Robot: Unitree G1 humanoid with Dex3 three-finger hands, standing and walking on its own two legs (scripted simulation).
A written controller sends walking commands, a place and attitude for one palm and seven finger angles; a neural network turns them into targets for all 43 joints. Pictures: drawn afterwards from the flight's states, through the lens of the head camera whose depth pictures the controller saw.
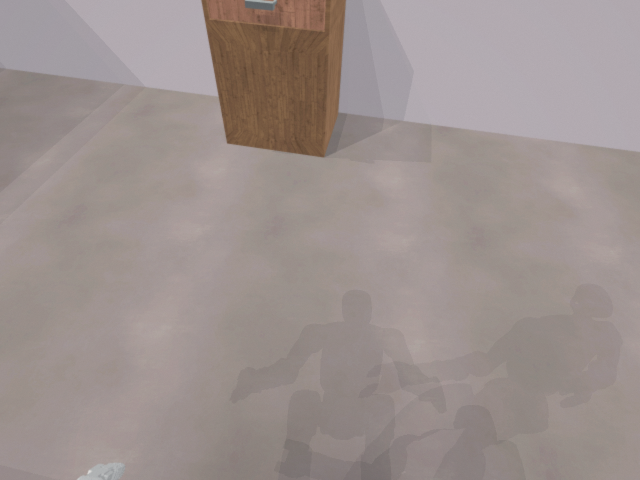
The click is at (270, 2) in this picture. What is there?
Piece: drawer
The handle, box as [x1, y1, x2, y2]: [245, 0, 276, 10]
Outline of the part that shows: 245,7 272,10 274,8 276,0 245,0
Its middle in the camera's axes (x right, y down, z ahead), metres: -0.24 -0.93 +1.53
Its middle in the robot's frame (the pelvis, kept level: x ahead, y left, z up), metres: +1.76 +0.32 -0.05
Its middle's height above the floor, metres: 0.72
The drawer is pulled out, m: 0.00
